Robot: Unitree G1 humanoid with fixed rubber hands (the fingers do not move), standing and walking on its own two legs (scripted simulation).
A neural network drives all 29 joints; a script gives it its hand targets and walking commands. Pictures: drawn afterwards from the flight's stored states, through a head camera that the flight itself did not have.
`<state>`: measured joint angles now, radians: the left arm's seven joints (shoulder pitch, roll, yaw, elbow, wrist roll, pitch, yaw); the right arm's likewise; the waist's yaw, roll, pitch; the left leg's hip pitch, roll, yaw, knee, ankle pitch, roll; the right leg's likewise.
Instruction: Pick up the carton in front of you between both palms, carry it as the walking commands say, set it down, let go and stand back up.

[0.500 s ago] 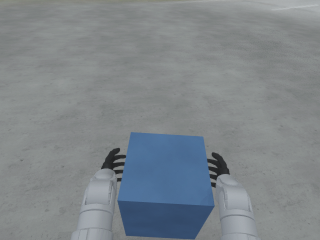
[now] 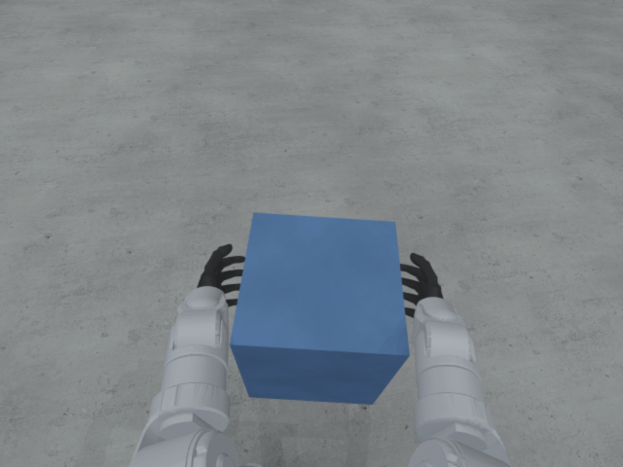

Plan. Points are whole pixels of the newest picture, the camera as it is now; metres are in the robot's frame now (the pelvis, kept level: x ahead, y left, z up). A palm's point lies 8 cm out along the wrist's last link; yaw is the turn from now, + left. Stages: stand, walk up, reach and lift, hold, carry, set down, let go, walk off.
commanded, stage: set down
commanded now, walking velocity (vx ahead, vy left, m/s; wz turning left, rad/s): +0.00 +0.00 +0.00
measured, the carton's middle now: (317, 315) +0.36 +0.02 -0.08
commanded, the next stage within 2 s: none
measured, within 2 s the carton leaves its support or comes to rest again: rests again in 1.98 s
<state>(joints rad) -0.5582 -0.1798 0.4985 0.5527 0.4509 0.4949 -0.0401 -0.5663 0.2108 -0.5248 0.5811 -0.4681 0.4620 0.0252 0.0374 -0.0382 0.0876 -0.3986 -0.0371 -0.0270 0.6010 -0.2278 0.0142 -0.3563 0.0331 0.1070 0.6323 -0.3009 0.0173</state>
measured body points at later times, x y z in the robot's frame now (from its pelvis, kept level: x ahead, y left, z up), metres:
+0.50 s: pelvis -0.03 -0.01 -0.11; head +0.20 +0.01 +0.28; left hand +0.40 +0.19 -0.19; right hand +0.41 -0.12 -0.19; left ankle +0.05 +0.11 -0.73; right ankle +0.02 -0.13 -0.73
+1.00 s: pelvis -0.06 +0.00 -0.24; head +0.24 +0.04 +0.09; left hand +0.43 +0.21 -0.35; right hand +0.46 -0.09 -0.35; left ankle +0.05 +0.12 -0.73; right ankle +0.02 -0.13 -0.73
